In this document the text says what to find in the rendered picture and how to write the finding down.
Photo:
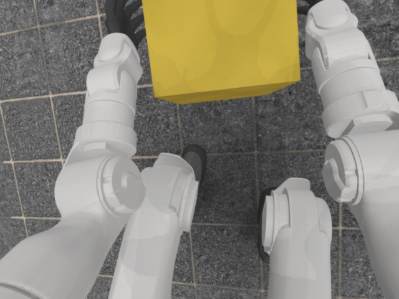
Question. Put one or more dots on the left robot thigh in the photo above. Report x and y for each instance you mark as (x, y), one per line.
(147, 255)

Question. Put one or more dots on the right robot upper arm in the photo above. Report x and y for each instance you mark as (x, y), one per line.
(362, 170)

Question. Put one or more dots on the right robot hand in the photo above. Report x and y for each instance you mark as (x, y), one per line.
(305, 9)

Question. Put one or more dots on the robot thigh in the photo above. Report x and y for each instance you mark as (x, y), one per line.
(147, 255)
(299, 252)

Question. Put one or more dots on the left robot forearm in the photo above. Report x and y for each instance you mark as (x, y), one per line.
(110, 102)

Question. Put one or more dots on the left robot hand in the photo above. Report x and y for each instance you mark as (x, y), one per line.
(118, 19)

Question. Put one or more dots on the left robot upper arm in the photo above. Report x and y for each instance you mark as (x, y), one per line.
(95, 198)

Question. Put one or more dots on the right robot thigh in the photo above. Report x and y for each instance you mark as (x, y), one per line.
(299, 252)

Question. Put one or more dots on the carton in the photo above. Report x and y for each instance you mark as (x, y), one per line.
(209, 50)

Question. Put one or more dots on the right robot forearm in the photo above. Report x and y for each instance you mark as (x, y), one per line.
(346, 73)

